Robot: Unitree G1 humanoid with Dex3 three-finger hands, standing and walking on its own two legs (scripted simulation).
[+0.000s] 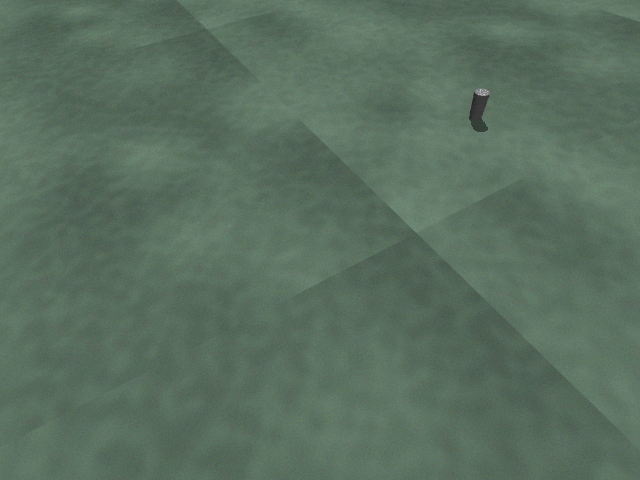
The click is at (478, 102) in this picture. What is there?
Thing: tapered cup
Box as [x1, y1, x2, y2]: [469, 88, 489, 120]
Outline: 486,89 479,88 474,91 469,117 473,120 478,120 482,114 483,108 485,106 489,94 489,91
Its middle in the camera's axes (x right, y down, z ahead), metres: +0.87 -0.73 +2.12
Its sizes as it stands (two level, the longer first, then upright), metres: 0.081 0.081 0.154
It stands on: the floor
